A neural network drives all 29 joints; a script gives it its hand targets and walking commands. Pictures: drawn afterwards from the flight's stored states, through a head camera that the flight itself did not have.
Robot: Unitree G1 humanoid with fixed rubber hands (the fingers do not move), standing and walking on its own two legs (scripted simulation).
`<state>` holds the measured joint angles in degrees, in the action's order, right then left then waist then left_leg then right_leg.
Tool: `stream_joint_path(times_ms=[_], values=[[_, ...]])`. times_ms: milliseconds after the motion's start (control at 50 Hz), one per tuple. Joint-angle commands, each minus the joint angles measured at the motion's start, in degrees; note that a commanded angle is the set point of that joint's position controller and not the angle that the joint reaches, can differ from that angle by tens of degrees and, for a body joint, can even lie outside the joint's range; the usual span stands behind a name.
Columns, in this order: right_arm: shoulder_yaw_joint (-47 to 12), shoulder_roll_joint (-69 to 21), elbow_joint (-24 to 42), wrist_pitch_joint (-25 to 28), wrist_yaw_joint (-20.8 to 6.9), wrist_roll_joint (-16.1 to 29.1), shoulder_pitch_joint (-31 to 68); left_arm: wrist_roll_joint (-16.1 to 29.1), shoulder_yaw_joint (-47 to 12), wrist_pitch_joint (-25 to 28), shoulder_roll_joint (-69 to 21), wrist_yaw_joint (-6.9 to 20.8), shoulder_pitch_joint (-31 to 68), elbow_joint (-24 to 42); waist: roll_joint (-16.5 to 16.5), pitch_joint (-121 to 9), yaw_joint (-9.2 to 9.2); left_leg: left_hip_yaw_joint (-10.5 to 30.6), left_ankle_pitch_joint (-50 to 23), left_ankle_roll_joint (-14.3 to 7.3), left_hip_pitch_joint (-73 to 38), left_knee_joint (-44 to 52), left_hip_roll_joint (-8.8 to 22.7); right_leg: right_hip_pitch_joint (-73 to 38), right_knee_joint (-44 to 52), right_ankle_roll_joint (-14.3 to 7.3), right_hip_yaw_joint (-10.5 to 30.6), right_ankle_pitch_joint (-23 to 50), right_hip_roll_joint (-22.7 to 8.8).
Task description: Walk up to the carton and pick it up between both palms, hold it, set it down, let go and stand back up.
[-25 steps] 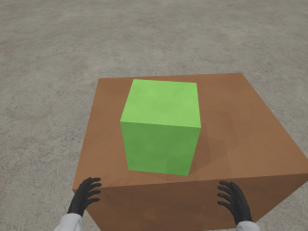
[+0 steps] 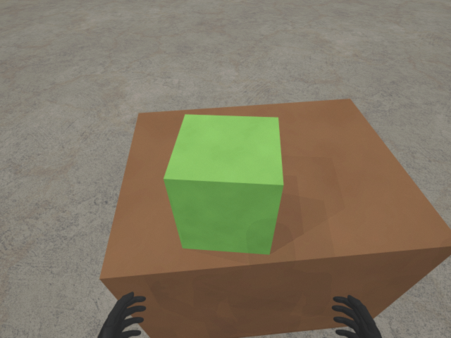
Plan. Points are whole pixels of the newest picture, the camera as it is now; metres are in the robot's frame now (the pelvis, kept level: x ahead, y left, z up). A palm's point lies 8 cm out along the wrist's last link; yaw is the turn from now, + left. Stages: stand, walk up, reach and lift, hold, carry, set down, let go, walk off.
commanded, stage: set down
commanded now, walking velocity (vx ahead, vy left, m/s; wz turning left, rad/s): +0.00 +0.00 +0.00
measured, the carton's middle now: (228, 185) +0.46 +0.05 +0.00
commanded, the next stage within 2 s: let go in 0.20 s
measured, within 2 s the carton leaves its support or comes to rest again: neither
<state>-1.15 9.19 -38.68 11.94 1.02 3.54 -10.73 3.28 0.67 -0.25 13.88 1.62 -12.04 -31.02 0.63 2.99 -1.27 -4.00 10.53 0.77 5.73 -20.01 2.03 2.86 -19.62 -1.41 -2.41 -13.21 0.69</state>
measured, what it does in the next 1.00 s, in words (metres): stands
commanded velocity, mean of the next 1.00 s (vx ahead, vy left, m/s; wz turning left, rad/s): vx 0.00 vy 0.00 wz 0.00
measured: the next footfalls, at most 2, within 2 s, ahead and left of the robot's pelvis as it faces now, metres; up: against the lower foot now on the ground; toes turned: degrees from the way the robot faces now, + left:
none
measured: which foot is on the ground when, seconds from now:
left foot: down 0.00-1.00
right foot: down 0.00-1.00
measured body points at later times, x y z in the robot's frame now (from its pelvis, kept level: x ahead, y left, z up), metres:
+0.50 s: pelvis +0.00 +0.00 +0.00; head +0.01 +0.01 +0.45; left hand +0.17 +0.23 -0.09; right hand +0.16 -0.23 -0.09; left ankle +0.01 +0.12 -0.75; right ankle -0.02 -0.10 -0.75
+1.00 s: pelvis +0.00 +0.01 -0.01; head -0.01 +0.00 +0.44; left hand +0.11 +0.26 -0.11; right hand +0.08 -0.24 -0.14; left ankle +0.01 +0.12 -0.75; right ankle -0.02 -0.10 -0.75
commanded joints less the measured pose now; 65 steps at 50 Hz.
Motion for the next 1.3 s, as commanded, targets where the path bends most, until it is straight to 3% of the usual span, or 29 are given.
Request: stream_joint_path(times_ms=[0, 80, 100, 160, 220, 320, 400, 660, 680, 700, 720, 760, 800, 880, 1080, 1280], values=[[2.41, 5.1, 5.39, 1.46, -0.35, -1.14, 5.35, -0.59, 1.87, -0.17, 5.53, -0.68, 5.93, 6.71, -0.63, -4.45, 0.58, 1.02, -10.5, 0.19, -9.35, -0.29, -1.8, 10.63, 5.59, 0.75, 1.75, 5.41, -1.0], [3.11, 5.58, 4.31, 0.5, -0.94, -2.57, 6.2, -1.71, 1.5, -2.37, 4.98, -1.43, 6.54, 6.27, -0.74, -4.33, 0.59, 0.76, -9.03, 0.07, -8.82, -0.11, -1.73, 10.73, 5.32, 0.84, 1.5, 4.51, -0.96], [1.13, 2.26, 7.73, 0.13, -0.04, -3.82, 6.61, -0.74, 3.9, -2.36, 7.73, -0.8, 8.13, 5.0, 3.51, -3.35, -1.1, -0.7, -7.26, -0.87, -5.73, 0.21, -2.25, 9.23, 5.38, 1.84, 2.48, 4.54, -2.04], [1.81, 2.74, 5.7, -0.84, 0.23, -3.9, 5.99, -1.98, 3.52, -3.51, 6.84, -0.98, 7.39, 5.46, 0.07, -4.21, -0.82, -0.51, -8.15, -0.25, -6.4, 0.15, -2.2, 8.12, 4.57, 1.57, 2.37, 5.44, -1.84], [3.94, 4.89, 3.52, -0.87, -0.61, -4.39, 5.36, -2.91, 1.91, -4.75, 4.86, -1.77, 6.9, 6.72, -2.63, -5.12, 0.74, 0.12, -10.28, 0.64, -9.34, -0.52, -1.28, 10.37, 4.11, 0.48, 1.06, 4.59, -0.62], [6.11, 7.73, 1.94, 0.98, -2.49, -5.09, 5.63, -2.36, 0.17, -4.55, 3.77, -3.27, 6.07, 9.6, -1.78, -6.63, 2.13, 1.02, -13.02, 0.81, -10.71, -1.38, -0.39, 11.7, 3.47, 0.05, 0.21, 7.51, 0.39], [4.77, 7.16, 1.91, 1.89, -2.52, -4.66, 5.39, -2.63, 1.45, -4.07, 4.59, -2.9, 5.43, 8.12, 0.19, -6.72, 1.3, 0.62, -13.25, 0.52, -10.08, -1.87, -1.47, 10.13, 3.4, 0.96, 1.04, 11.79, -0.2], [4.35, 7.5, 2.42, 1.53, -2.72, -4.08, 5.0, -3.36, 1.43, -4.99, 3.72, -2.74, 6.11, 7.9, -0.65, -5.43, 1.08, 0.28, -10.98, 0.41, -10.35, -1.28, -1.47, 11.12, 3.75, 0.62, 1.3, 10.28, -0.39], [6.32, 9.77, 6.98, 1.32, -2.46, -3.85, 3.67, -1.98, 0.52, -4.59, 1.43, -2.45, 4.64, 8.96, 1.34, -7.44, -1.43, -0.28, -10.7, 1.4, -6.17, -3.46, -2.84, 8.42, 1.54, 1.25, 1.83, 10.24, -0.46], [5.88, 9.52, 7.02, 1.13, -2.22, -3.93, 3.28, -1.96, 0.72, -4.69, 2.35, -2.29, 5.21, 8.78, 0.34, -6.99, -0.34, -0.42, -9.29, 1.36, -6.08, -2.9, -2.72, 8.59, 1.18, 1.22, 1.99, 10.97, -0.51], [5.95, 11.61, -2.06, -6.46, -1.38, -5.36, -1.45, -7.82, 2.97, -0.99, 7.3, -1.85, -2.63, 2.09, -9.21, -6.91, -0.25, 2.6, -19.76, -0.3, -0.85, -3.79, 7.09, 8.07, -1.94, 1.43, 5.37, 14.32, -5.58], [5.68, 10.31, 0.04, -10.82, -1.65, -5.67, -2.08, -6.62, 3.07, 0.97, 5.73, -0.95, -3.35, 1.87, -6.37, -7.37, 0.52, 3.06, -9.82, -1.17, 3.52, -4.37, 5.61, 6.27, -2.6, 1.8, 6.18, 13.28, -5.3], [5.32, 9.3, 0.4, -11.6, -1.9, -5.33, -3.63, -6.18, 2.71, 1.98, 4.43, -0.78, -0.43, 2.32, -2.64, -9.29, 1.92, 2.82, -7.47, -0.66, 4.26, -5.17, 4.68, 5.66, -4.2, 0.75, 6.55, 17.89, -5.44], [5.59, 9.46, -1.18, -11.8, -2.63, -5.49, -2.33, -5.64, 2.44, 2.49, 3.46, -1.1, -2.57, 0.13, 2.99, -6.38, 1.55, 3.27, -2.79, -0.6, 4.3, -4.99, 4.11, 10.63, -3.08, 0.02, 7.38, 16.27, -5.41], [5.5, 9.37, -7.1, -11.21, -2.15, -5.39, -5.83, -5.06, 2.59, 2.82, 3.14, -2.24, -8.29, -4.83, 0.34, -5.73, 1.28, 3.78, -2.19, -1.46, 4.14, -2.31, 4.06, 10.95, -1.65, -0.25, 8.17, 8.91, -4.94], [5.07, 8.56, -12.92, -11.21, -1.06, -5.11, -9.59, -4.96, 2.61, 2.48, 2.18, -3.0, -12.08, -10.9, -1.64, -0.22, 1.31, 4.58, 3.32, -2.18, 6.83, 1.71, 4.16, 12.02, 0.3, -0.07, 8.46, 2.84, -4.57]])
